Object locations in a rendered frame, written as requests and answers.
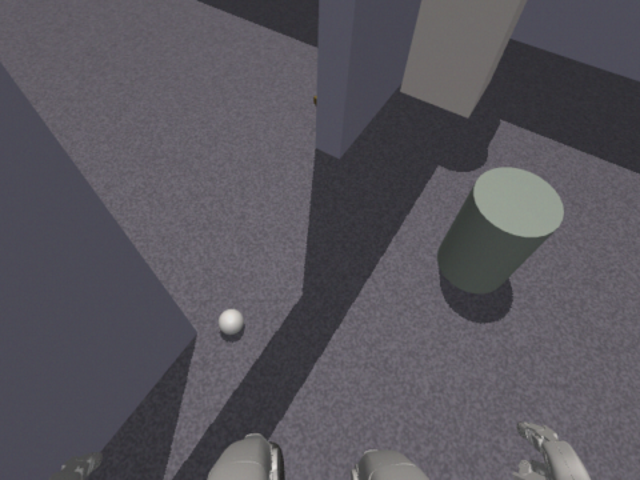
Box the left robot foot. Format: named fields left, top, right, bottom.
left=269, top=442, right=285, bottom=480

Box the right robot hand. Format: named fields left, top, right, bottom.
left=513, top=422, right=591, bottom=480

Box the left robot hand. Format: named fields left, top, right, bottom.
left=49, top=452, right=102, bottom=480

